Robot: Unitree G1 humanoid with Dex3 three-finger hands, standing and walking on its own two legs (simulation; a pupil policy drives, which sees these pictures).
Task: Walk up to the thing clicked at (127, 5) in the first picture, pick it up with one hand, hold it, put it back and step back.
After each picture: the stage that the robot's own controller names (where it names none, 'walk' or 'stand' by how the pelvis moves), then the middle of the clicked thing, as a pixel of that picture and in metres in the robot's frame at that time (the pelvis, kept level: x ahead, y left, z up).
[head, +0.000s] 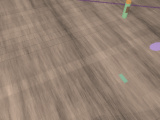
stand; (126, 9) +1.97 -0.64 -0.65
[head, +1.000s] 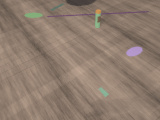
walk; (97, 19) +1.90 -0.13 -0.62
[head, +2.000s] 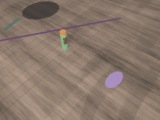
walk; (64, 40) +1.30 +0.24 -0.64
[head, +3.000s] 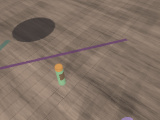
walk; (60, 75) +0.82 +0.24 -0.65
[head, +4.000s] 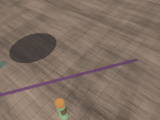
walk; (62, 109) +0.51 +0.21 -0.65
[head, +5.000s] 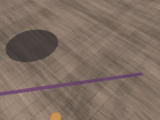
stand; out of the picture +0.37 +0.16 -0.63
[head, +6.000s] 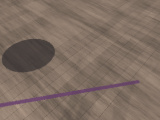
stand; out of the picture +0.34 +0.15 -0.66
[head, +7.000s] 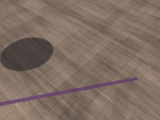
stand; out of the picture +0.34 +0.16 -0.66
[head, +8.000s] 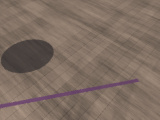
stand; out of the picture +0.33 +0.17 -0.66
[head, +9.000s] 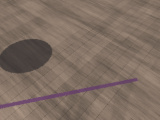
stand; out of the picture +0.32 +0.17 -0.66
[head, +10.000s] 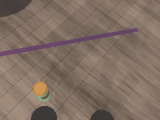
go down; (42, 92) +0.37 +0.17 -0.47
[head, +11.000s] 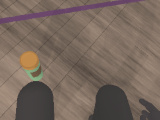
go down; (33, 68) +0.41 +0.21 -0.28
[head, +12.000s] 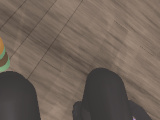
close in; out of the picture +0.39 +0.24 -0.18
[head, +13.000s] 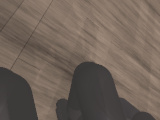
close; out of the picture +0.38 +0.26 -0.15
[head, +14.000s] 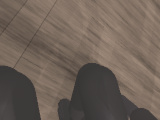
lift; out of the picture +0.36 +0.25 -0.16
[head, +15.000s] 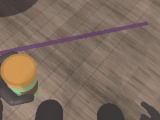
lift; (24, 83) +0.30 +0.18 +0.02
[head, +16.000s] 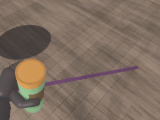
hold; (32, 90) +0.29 +0.16 +0.04
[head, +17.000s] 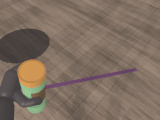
hold; (34, 90) +0.30 +0.16 +0.02
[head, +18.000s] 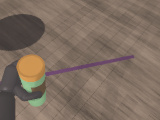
crouch; (34, 84) +0.32 +0.16 -0.01
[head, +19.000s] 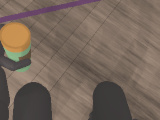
lower; (19, 52) +0.41 +0.19 -0.06
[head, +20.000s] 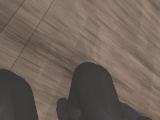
lower; out of the picture +0.39 +0.26 -0.16
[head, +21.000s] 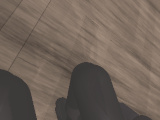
lower; out of the picture +0.39 +0.27 -0.16
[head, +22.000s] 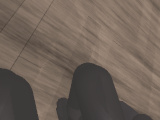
lower; out of the picture +0.38 +0.27 -0.16
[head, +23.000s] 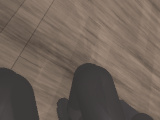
lower; out of the picture +0.37 +0.27 -0.16
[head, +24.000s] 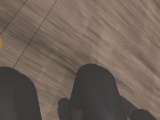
open; out of the picture +0.37 +0.26 -0.16
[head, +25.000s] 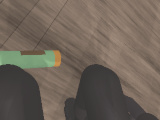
stand; (28, 59) +0.40 +0.11 -0.25
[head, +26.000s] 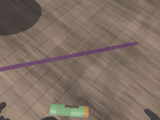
stand; (69, 110) +0.35 +0.04 -0.59
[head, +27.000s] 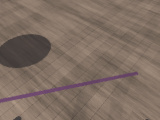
stand; out of the picture +0.34 +0.02 -0.68
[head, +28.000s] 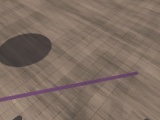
stand; out of the picture +0.36 +0.02 -0.69
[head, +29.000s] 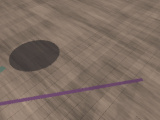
stand; out of the picture +0.40 +0.00 -0.74
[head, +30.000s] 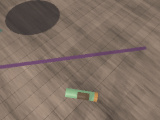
walk; (81, 94) +0.48 -0.02 -0.71
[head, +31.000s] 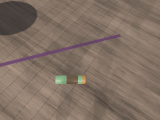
walk; (70, 79) +0.65 +0.02 -0.73
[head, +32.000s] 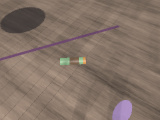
walk; (72, 61) +0.95 +0.13 -0.72
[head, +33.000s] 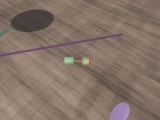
stand; (76, 60) +1.06 +0.04 -0.73
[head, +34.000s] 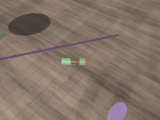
stand; (73, 61) +1.08 +0.07 -0.75
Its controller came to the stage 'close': yes
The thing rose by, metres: 0.67
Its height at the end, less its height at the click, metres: -0.09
